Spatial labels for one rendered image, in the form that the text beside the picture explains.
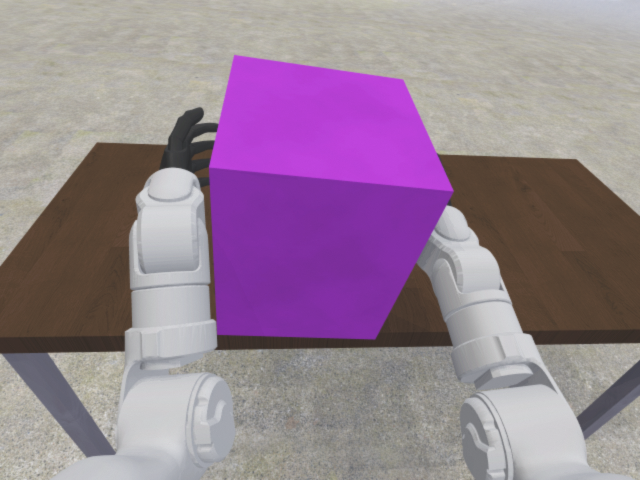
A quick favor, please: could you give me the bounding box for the robot left upper arm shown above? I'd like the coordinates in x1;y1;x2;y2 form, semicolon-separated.
50;372;236;480

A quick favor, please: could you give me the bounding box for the left robot forearm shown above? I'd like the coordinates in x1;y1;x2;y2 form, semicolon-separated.
115;168;217;449

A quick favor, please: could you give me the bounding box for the robot right upper arm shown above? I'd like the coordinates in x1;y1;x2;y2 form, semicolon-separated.
460;384;635;480

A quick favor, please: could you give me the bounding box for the right robot forearm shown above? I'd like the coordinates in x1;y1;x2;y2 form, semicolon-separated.
416;205;587;460

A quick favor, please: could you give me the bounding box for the left robot hand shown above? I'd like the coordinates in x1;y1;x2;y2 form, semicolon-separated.
159;107;219;188

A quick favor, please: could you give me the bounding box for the carton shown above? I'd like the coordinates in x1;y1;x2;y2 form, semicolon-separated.
209;55;454;339

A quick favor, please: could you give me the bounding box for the table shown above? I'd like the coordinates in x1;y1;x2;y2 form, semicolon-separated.
0;142;640;458

